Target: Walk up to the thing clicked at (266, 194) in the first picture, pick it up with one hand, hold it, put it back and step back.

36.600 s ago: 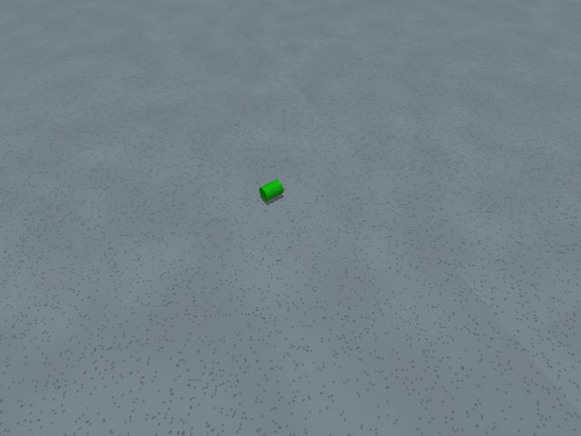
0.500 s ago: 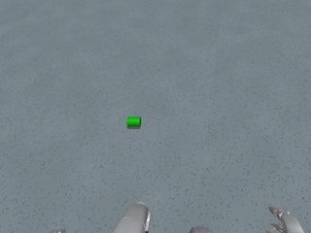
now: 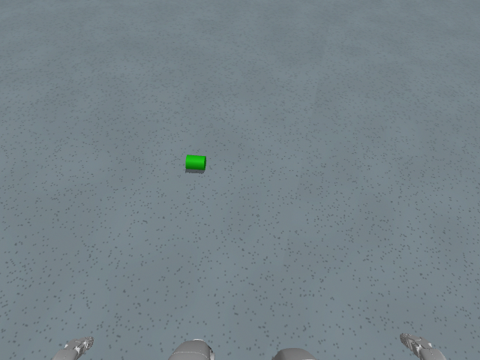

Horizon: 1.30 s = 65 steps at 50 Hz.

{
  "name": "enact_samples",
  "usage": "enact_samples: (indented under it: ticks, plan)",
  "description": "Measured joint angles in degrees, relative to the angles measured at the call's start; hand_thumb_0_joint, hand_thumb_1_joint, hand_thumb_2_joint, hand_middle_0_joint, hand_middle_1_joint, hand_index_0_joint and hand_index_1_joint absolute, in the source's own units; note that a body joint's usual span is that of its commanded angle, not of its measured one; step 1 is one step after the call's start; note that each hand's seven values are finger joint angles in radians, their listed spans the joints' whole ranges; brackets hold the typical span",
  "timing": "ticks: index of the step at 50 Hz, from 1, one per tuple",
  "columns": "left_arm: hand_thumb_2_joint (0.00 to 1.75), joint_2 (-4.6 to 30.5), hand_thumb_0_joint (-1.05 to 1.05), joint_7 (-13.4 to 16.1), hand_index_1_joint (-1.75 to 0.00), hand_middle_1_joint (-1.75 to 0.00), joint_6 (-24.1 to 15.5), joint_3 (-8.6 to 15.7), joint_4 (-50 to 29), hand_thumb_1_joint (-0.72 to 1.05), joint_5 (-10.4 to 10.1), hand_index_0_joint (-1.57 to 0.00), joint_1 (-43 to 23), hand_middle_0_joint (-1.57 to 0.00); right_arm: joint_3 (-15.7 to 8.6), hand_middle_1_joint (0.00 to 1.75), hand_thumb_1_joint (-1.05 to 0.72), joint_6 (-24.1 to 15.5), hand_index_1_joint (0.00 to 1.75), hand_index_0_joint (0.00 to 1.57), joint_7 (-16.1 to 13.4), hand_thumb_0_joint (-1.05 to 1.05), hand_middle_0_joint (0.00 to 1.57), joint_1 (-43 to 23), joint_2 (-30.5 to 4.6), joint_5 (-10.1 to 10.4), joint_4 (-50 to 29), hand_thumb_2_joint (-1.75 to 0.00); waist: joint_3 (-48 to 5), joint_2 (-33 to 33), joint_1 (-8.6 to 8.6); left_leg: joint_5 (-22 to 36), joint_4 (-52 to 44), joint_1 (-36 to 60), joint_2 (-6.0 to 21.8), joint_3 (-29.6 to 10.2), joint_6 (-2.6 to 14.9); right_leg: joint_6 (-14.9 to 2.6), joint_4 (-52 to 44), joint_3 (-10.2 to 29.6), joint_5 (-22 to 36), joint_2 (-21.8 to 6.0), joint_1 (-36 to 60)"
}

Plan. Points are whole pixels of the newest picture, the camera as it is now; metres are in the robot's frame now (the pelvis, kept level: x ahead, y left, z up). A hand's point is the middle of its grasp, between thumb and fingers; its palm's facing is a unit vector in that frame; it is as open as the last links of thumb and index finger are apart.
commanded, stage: step back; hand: left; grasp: from above
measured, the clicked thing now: (196, 162) +1.05 +0.27 -0.73
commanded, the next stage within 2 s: stand in 1.00 s
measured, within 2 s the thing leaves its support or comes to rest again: neither
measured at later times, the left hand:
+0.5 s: hand out of the picture +0.01 +0.28 -0.15, palm faces +0.03 -0.92 -0.38, open 7.4 cm
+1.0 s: hand out of the picture +0.10 +0.25 -0.15, palm faces +0.09 -0.93 -0.36, open 7.4 cm
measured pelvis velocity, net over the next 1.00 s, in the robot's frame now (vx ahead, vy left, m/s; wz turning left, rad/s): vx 0.00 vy -0.01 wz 0.08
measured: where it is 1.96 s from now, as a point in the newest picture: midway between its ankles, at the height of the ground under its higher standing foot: outside the picture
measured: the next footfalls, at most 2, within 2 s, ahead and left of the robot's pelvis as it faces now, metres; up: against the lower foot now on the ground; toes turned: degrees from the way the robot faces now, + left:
right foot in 0.06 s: -0.02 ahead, -0.14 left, +0.00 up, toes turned +1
left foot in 0.36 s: +0.02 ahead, +0.12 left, +0.00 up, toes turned +3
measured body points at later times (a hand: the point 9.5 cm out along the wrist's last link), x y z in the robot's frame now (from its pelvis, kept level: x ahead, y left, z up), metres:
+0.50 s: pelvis -0.04 +0.00 +0.00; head -0.02 +0.01 +0.45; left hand +0.01 +0.33 -0.12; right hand +0.01 -0.30 -0.12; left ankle -0.02 +0.12 -0.73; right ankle -0.06 -0.13 -0.69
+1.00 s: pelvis +0.00 -0.01 -0.01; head +0.03 -0.02 +0.44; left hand +0.09 +0.30 -0.12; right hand +0.10 -0.31 -0.14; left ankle -0.02 +0.11 -0.73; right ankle +0.05 -0.14 -0.73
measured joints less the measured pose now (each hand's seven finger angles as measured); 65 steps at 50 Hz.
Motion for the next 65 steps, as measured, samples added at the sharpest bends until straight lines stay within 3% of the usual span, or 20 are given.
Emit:
enact_samples:
  ticks: [2,3,5,6,8,9,11,17,20,21,24,27,32,36,39,42,47,50,54,65]
  plan:
    - [0.90,0.31,0.01,-0.19,-0.30,-0.30,-0.92,-0.11,1.95,0.90,0.12,-0.21,1.79,-0.20,-0.21,0.30,-0.90,0.02,0.30,0.21,0.43,0.01,0.21,-1.19,-0.54,-0.17,-0.60,-0.90,-0.70,0.05,0.39,-0.10,1.53,-1.32,0.70,1.33,-0.15,-0.28,-12.58,-1.61,-1.24,-1.81,5.52]
    - [0.90,0.28,0.01,-0.16,-0.30,-0.30,-1.53,-0.04,3.18,0.90,0.24,-0.21,2.55,-0.20,-0.31,0.30,-0.90,0.20,0.30,0.21,0.64,0.01,0.21,-1.68,-0.95,-0.17,-0.78,-0.90,-1.08,0.42,0.61,-0.46,2.98,-2.18,1.26,1.83,-0.44,-0.75,-19.55,-2.34,1.00,-2.18,8.34]
    - [0.90,-1.62,0.01,0.05,-0.30,-0.30,-2.38,0.05,6.18,0.90,0.97,-0.21,2.91,-0.20,-1.00,0.30,-0.91,0.76,0.30,0.21,0.58,0.01,0.21,-2.08,-2.42,0.03,-0.16,-0.90,-0.46,4.94,-0.37,-4.01,6.95,-3.21,3.13,-1.36,-0.03,-1.11,-22.59,-4.49,5.84,0.53,10.55]
    - [0.90,-2.17,0.01,-0.05,-0.30,-0.30,-2.55,-0.02,6.83,0.90,1.40,-0.21,3.78,-0.20,-1.24,0.30,-0.91,1.06,0.30,0.21,0.44,0.01,0.21,-1.13,-2.57,0.07,0.31,-0.90,-1.50,5.71,-0.46,-8.08,8.56,-3.83,2.17,-3.10,-0.27,-1.29,-22.37,-4.99,6.15,0.72,10.44]
    - [0.90,-2.39,0.01,-0.21,-0.30,-0.30,-2.64,-0.15,7.46,0.90,1.95,-0.21,5.63,-0.20,-1.35,0.30,-0.91,1.46,0.30,0.21,0.51,0.01,0.21,1.04,-2.38,0.35,1.92,-0.90,-4.09,4.62,1.27,-13.19,12.72,-4.61,-0.97,-4.39,-1.17,-2.39,-21.17,-3.95,5.33,-0.78,9.18]
    - [0.90,-2.53,0.01,-0.16,-0.30,-0.30,-2.74,-0.15,7.81,0.90,1.98,-0.21,6.27,-0.20,-1.32,0.30,-0.91,1.46,0.30,0.21,0.82,0.01,0.20,1.71,-2.49,0.64,2.79,-0.90,-4.64,4.21,1.86,-13.06,14.35,-4.30,-1.98,-4.71,-1.50,-2.60,-21.38,-3.50,5.75,-1.58,9.11]
    - [0.90,-2.99,0.01,-0.09,-0.30,-0.30,-3.08,-0.20,8.38,0.90,1.87,-0.21,6.70,-0.20,-1.44,0.30,-0.91,1.07,0.30,0.21,1.18,0.01,0.20,3.16,-3.11,1.02,4.02,-0.90,-5.20,4.78,1.41,-11.52,15.93,-3.56,-3.08,-6.11,-1.91,-1.85,-22.82,-4.03,7.19,-2.36,9.50]
    - [0.90,-2.10,0.01,-0.70,-0.30,-0.30,-4.32,0.24,6.77,0.90,1.75,-0.21,4.92,-0.20,-1.33,0.30,-0.91,0.32,0.30,0.20,1.94,0.01,0.20,7.23,-2.93,0.55,7.51,-0.90,-5.09,5.49,0.54,-13.20,7.59,2.02,-1.75,-4.08,-2.50,-0.76,-23.20,-7.52,7.30,-3.55,8.77]
    - [0.90,-0.25,0.01,-0.66,-0.30,-0.30,-3.86,0.45,5.96,0.90,1.39,-0.21,3.58,-0.20,-1.27,0.30,-0.91,-0.70,0.30,0.20,2.08,0.01,0.20,7.19,-0.93,0.34,8.79,-0.90,-3.08,1.72,1.02,-4.56,0.76,5.49,-3.79,-1.62,-1.35,-0.22,-20.26,-6.68,5.72,-6.32,8.01]
    - [0.90,0.17,0.01,-0.53,-0.30,-0.30,-3.63,0.45,6.00,0.90,1.13,-0.21,3.56,-0.20,-1.30,0.30,-0.91,-1.30,0.30,0.20,2.06,0.01,0.20,7.03,-0.29,0.19,8.66,-0.90,-2.71,0.46,1.20,-3.88,-0.05,6.11,-4.43,-0.65,-0.91,-0.97,-17.77,-5.74,5.68,-6.94,6.88]
    - [0.90,0.32,0.01,-0.46,-0.30,-0.30,-2.66,0.21,7.24,0.90,0.57,-0.21,2.71,-0.20,-1.42,0.30,-0.91,-2.77,0.30,0.21,2.21,0.01,0.21,7.67,0.41,0.10,7.30,-0.90,-3.08,0.89,-0.60,-4.63,-0.47,6.34,-3.75,-1.54,0.59,-2.40,-7.10,-5.22,-0.48,-4.33,2.25]
    - [0.90,0.93,0.01,-0.71,-0.30,-0.30,-3.05,0.20,6.75,0.90,0.34,-0.21,1.89,-0.20,-1.22,0.30,-0.91,-3.21,0.30,0.21,1.97,0.01,0.21,8.19,0.81,0.09,6.48,-0.90,-2.99,0.54,-1.12,-3.75,-2.98,7.84,-3.01,-1.87,0.48,-2.86,-3.54,-5.54,-0.03,-3.81,-1.39]
    - [0.90,0.89,0.01,-0.96,-0.30,-0.30,-3.73,0.30,6.36,0.90,0.07,-0.21,-0.06,-0.20,-1.08,0.30,-0.91,-3.18,0.30,0.21,1.47,0.01,0.21,7.67,0.01,0.42,5.90,-0.90,-2.04,0.50,-1.81,-4.20,-3.44,9.06,-2.38,-2.23,-0.76,-1.78,-12.30,-6.72,4.54,-4.83,-2.48]
    - [0.90,-0.10,0.01,-0.25,-0.30,-0.30,-4.72,0.22,6.94,0.90,0.03,-0.21,-1.34,-0.20,-0.55,0.30,-0.91,-1.65,0.30,0.21,0.80,0.01,0.21,6.08,-1.08,1.42,5.98,-0.90,-1.71,1.71,-1.56,-8.49,2.90,7.48,-1.48,-2.45,-2.17,-1.52,-23.67,-7.82,16.32,-3.76,1.43]
    - [0.90,-2.08,0.01,0.08,-0.30,-0.30,-4.85,-0.45,7.66,0.90,0.58,-0.21,-2.37,-0.20,-0.23,0.30,-0.91,-0.50,0.30,0.21,-0.10,0.01,0.21,4.64,-1.21,2.09,6.72,-0.90,-2.17,3.99,-1.55,-14.85,9.17,5.21,-1.70,-5.43,-1.54,-1.80,-21.67,-9.48,14.57,-2.96,1.41]
    - [0.90,-3.42,0.01,-0.18,-0.30,-0.30,-4.49,-1.24,7.78,0.90,0.73,-0.21,-3.37,-0.20,0.14,0.30,-0.91,-0.34,0.30,0.20,0.01,0.01,0.20,3.75,-1.00,1.96,7.36,-0.90,-2.98,3.78,-0.70,-19.33,13.24,3.68,-2.84,-4.13,-1.24,-2.02,-20.89,-9.35,13.31,-4.20,1.17]
    - [0.90,-4.37,0.01,-0.35,-0.30,-0.30,-4.73,-1.59,7.61,0.90,0.83,-0.21,-5.27,-0.20,0.31,0.30,-0.91,-0.86,0.30,0.20,0.29,0.01,0.20,2.54,-1.34,1.63,8.71,-0.90,-3.07,4.28,-0.01,-16.53,9.48,4.09,-1.95,-2.75,-1.20,-1.24,-20.51,-10.14,12.81,-5.23,0.36]
    - [0.90,-3.30,0.01,-0.22,-0.30,-0.30,-4.04,-1.31,8.16,0.90,0.42,-0.21,-6.42,-0.20,0.15,0.30,-0.91,-1.47,0.30,0.20,0.15,0.01,0.20,1.68,-0.37,1.09,10.17,-0.90,-2.04,2.19,0.15,-7.80,2.30,6.80,-2.73,-1.06,-1.48,-0.39,-18.70,-9.44,11.78,-6.78,-0.19]
    - [0.90,-2.35,0.01,0.00,-0.30,-0.30,-3.51,-1.75,10.45,0.90,-1.09,-0.21,-5.69,-0.20,0.87,0.30,-0.91,-2.33,0.30,0.21,0.63,0.01,0.20,1.25,0.93,0.96,11.70,-0.90,-2.50,1.15,0.21,-7.34,-1.03,9.28,-2.21,-0.23,-1.22,0.44,-23.74,-8.82,13.95,-6.12,2.72]
    - [0.90,-2.50,0.01,-0.49,-0.30,-0.30,-3.88,-3.55,15.51,0.90,-0.71,-0.21,-5.61,-0.20,1.43,0.30,-0.91,-2.67,0.30,0.21,0.65,0.01,0.21,-2.93,1.59,1.97,14.05,-0.90,-3.58,0.57,0.10,-3.82,-9.80,15.46,-2.09,-0.07,-1.05,0.72,-32.96,-8.95,17.78,-5.81,9.11]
